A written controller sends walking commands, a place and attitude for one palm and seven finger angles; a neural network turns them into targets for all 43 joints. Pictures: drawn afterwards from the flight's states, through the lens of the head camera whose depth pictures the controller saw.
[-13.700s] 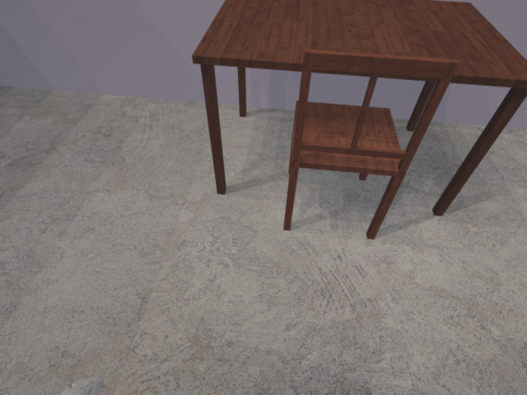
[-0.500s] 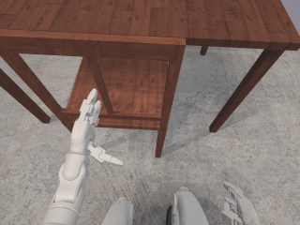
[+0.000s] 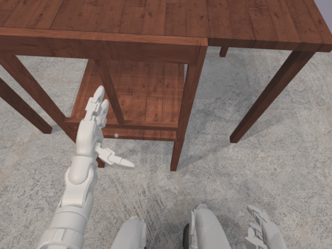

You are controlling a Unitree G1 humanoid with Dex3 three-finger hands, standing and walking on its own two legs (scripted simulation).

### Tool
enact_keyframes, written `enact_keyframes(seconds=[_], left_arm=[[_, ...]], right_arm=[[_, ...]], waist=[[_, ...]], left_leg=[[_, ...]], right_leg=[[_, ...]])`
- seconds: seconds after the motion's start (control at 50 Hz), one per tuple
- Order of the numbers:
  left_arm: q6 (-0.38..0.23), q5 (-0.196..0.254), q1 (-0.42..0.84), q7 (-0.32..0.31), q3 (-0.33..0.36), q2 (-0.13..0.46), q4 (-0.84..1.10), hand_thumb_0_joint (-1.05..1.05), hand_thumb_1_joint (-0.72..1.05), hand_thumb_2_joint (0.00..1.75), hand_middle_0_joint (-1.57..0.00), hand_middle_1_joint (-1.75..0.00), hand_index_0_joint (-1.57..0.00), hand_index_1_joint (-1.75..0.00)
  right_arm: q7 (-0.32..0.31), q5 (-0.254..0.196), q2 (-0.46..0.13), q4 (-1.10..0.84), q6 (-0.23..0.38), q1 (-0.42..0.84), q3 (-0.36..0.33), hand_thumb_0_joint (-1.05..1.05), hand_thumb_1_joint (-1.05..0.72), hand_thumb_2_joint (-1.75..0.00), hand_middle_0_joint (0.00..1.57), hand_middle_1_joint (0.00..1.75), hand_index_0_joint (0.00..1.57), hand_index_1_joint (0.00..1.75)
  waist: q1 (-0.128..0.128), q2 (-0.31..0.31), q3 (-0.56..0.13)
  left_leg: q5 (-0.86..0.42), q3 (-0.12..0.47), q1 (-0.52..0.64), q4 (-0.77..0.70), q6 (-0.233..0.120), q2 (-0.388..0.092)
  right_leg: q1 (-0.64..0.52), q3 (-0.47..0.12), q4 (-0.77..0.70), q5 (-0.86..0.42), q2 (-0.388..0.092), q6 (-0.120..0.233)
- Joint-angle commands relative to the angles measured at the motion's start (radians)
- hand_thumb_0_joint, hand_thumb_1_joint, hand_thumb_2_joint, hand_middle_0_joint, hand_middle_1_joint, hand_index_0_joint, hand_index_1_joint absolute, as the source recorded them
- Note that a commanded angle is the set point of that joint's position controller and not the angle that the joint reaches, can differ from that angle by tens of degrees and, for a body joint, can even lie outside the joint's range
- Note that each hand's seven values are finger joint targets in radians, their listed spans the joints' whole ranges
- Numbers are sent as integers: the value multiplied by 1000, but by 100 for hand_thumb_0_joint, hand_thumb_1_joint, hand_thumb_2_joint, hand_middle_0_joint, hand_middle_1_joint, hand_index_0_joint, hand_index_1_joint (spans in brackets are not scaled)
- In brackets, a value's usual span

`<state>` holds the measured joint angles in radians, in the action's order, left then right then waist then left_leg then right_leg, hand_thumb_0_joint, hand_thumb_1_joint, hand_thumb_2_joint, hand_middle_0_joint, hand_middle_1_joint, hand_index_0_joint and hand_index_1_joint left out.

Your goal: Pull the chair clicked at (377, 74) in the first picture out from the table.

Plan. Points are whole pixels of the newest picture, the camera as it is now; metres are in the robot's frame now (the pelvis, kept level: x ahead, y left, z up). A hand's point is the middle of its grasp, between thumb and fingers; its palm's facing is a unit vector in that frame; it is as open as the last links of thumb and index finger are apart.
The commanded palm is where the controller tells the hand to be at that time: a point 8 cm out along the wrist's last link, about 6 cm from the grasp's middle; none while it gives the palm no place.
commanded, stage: push the fingers through the gap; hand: left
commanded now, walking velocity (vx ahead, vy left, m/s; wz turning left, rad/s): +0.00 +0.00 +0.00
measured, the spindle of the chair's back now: (112, 96) +0.49 +0.14 +0.01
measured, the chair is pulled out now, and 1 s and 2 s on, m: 0.00 0.00 0.00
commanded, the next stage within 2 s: hook a spindle and tug to test in 1.26 s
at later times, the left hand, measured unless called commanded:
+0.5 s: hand (119, 115) +0.43 +0.12 +0.02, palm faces -0.05 -1.00 -0.03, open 16.9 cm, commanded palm +0.40 +0.17 +0.03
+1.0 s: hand (122, 103) +0.46 +0.11 +0.02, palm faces -0.03 -1.00 -0.03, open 16.9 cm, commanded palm +0.43 +0.17 +0.03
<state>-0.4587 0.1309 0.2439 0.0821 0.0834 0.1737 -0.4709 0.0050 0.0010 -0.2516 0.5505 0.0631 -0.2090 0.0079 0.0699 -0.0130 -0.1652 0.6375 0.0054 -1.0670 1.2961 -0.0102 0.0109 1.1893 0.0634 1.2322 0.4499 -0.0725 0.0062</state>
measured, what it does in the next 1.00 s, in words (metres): stands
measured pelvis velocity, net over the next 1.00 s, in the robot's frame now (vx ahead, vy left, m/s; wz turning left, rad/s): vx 0.00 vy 0.00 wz -0.02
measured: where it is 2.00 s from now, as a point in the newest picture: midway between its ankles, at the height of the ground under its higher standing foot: outside the picture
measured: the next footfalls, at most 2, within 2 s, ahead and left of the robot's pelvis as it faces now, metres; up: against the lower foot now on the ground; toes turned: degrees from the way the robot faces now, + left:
none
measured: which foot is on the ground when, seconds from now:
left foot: down 0.00-1.00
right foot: down 0.00-1.00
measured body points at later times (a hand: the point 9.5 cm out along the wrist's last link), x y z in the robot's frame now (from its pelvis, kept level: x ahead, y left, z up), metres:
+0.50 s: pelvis +0.00 +0.00 +0.00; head +0.14 +0.01 +0.43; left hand +0.42 +0.17 +0.03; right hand +0.10 -0.26 -0.12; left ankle -0.01 +0.11 -0.62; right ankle +0.07 -0.12 -0.62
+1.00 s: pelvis +0.00 +0.00 +0.00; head +0.14 +0.00 +0.42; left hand +0.46 +0.17 +0.03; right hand +0.06 -0.26 -0.12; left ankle -0.01 +0.11 -0.62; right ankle +0.07 -0.12 -0.62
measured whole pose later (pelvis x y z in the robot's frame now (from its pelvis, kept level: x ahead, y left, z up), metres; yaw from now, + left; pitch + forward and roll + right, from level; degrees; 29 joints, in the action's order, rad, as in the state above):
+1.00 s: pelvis +0.00 +0.00 +0.00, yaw -1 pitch +26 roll +0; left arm -0.53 0.08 0.65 0.07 0.24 0.25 -0.91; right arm 0.03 0.03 -0.25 0.61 0.00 -0.28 0.01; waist 0.14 -0.02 -0.15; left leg 0.62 -0.01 -1.12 1.29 -0.01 0.00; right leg 1.25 0.05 1.21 0.42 -0.06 0.01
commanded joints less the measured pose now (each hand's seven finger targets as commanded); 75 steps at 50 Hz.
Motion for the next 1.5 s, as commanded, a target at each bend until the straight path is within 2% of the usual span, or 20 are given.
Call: enact_keyframes(seconds=[0.0,0.06,0.16,0.26,0.3,0.58,0.66,0.7,0.76,0.82,0.84,1.02,1.06,1.16,1.2,1.24,1.32,1.34,1.4,1.48], left_arm=[[-64,-3,314,-13,58,125,176,0,-50,30,-6,-8,-6,-8],[-78,-4,377,-6,35,106,176,0,-50,30,-6,-8,-6,-8],[-73,3,388,2,48,101,87,0,-50,30,-6,-8,-6,-8],[-66,-7,435,-10,73,116,19,0,-50,30,-6,-8,-6,-8],[-77,-15,434,-18,115,159,11,0,-50,30,-6,-8,-6,-8],[-108,-23,594,-12,112,153,-100,0,-50,30,-6,-8,-6,-8],[-111,-29,683,-21,130,174,-139,0,-50,30,-6,-8,-6,-8],[-120,-40,696,-29,173,225,-164,0,-50,30,-6,-8,-6,-8],[-131,-42,724,-30,149,189,-185,0,-50,30,-6,-8,-6,-8],[-134,-48,740,-28,188,238,-225,0,-50,30,-6,-8,-6,-8],[-139,-49,776,-24,167,218,-213,0,-50,30,-6,-8,-6,-8],[-143,-44,787,-11,184,237,-258,0,-50,30,-6,-8,-6,-8],[-144,-44,807,-10,185,241,-277,0,-50,30,-6,-8,-6,-8],[-155,-49,838,-3,199,264,-310,0,-50,30,-6,-8,-6,-8],[-160,-49,857,1,184,249,-303,0,-50,30,-6,-8,-6,-8],[-160,-42,841,2,193,251,-293,0,-50,30,-6,-8,-6,-8],[-145,-41,804,6,216,277,-314,0,-50,30,-6,-8,-6,-8],[-145,-38,810,8,197,251,-292,0,-50,30,-6,-8,-6,-8],[-147,-35,801,5,220,278,-255,0,-50,30,-11,-24,-11,-24],[-144,-31,785,7,176,226,-238,0,-50,30,-18,-46,-18,-46]], right_arm=[[-10,0,-141,-101,28,-54,-60,0,-90,-90,20,30,20,30],[-12,1,-140,-86,30,-61,-62,0,-90,-90,20,30,20,30],[-8,2,-144,-66,27,-83,-65,0,-90,-90,20,30,20,30],[1,3,-147,-63,11,-103,-65,0,-90,-90,20,30,20,30],[1,5,-148,-69,8,-109,-66,0,-90,-90,20,30,20,30],[11,17,-152,-30,-9,-156,-71,0,-90,-90,20,30,20,30],[11,19,-154,-19,-19,-163,-69,0,-90,-90,20,30,20,30],[8,21,-156,-20,-23,-170,-67,0,-90,-90,20,30,20,30],[13,25,-152,-16,-26,-176,-68,0,-90,-90,20,30,20,30],[13,27,-158,-13,-35,-188,-68,0,-90,-90,20,30,20,30],[14,27,-154,-14,-36,-185,-67,0,-90,-90,20,30,20,30],[14,26,-159,-7,-45,-193,-65,0,-90,-90,20,30,20,30],[13,26,-161,-5,-46,-195,-64,0,-90,-90,20,30,20,30],[11,29,-165,-5,-47,-198,-61,0,-90,-90,20,30,20,30],[13,30,-164,-5,-49,-200,-61,0,-90,-90,20,30,20,30],[16,32,-165,-7,-52,-203,-64,0,-90,-90,20,30,20,30],[16,28,-167,-10,-60,-206,-63,0,-90,-90,20,30,20,30],[17,29,-164,-14,-61,-203,-63,0,-90,-90,20,30,20,30],[16,30,-164,-18,-61,-209,-64,0,-90,-90,20,30,20,30],[18,29,-159,-20,-59,-203,-65,0,-90,-90,20,30,20,30]], waist=[[24,11,-415],[31,-31,-432],[35,-20,-430],[39,5,-419],[26,4,-443],[64,-45,-476],[77,-32,-450],[70,-26,-471],[76,-49,-488],[79,-11,-495],[87,-32,-495],[84,-34,-482],[97,-15,-459],[94,-33,-466],[96,-77,-477],[91,-63,-508],[85,-29,-485],[90,-38,-491],[80,-52,-522],[90,-53,-492]], left_leg=[[-332,11,71,-201,1,11],[-342,15,103,-200,3,9],[-375,18,109,-204,8,5],[-370,16,82,-211,7,6],[-372,8,72,-212,6,9],[-446,15,112,-199,10,1],[-394,12,81,-197,6,3],[-388,8,72,-194,4,5],[-421,10,98,-191,7,3],[-402,8,64,-187,3,5],[-390,5,64,-187,2,6],[-348,3,51,-191,-1,8],[-320,1,35,-191,-5,8],[-308,6,37,-191,-4,10],[-329,9,67,-191,-2,9],[-358,12,84,-187,-1,7],[-358,9,45,-188,-2,6],[-354,5,53,-189,-4,7],[-397,9,81,-189,-1,5],[-404,10,87,-192,0,2]], right_leg=[[-442,-41,-135,-220,33,17],[-420,-40,-136,-215,34,19],[-414,-32,-133,-239,36,20],[-425,-31,-133,-247,40,21],[-455,-39,-132,-261,40,22],[-419,-34,-120,-312,46,23],[-409,-40,-129,-276,46,19],[-424,-45,-125,-278,47,20],[-412,-42,-120,-297,47,21],[-440,-49,-122,-303,49,19],[-432,-51,-126,-296,47,17],[-432,-56,-141,-258,50,18],[-421,-57,-150,-234,50,14],[-405,-56,-143,-209,51,18],[-382,-52,-139,-215,52,20],[-397,-50,-134,-239,53,19],[-424,-53,-134,-260,53,18],[-423,-54,-140,-258,54,16],[-434,-51,-131,-292,55,18],[-417,-48,-133,-296,56,19]])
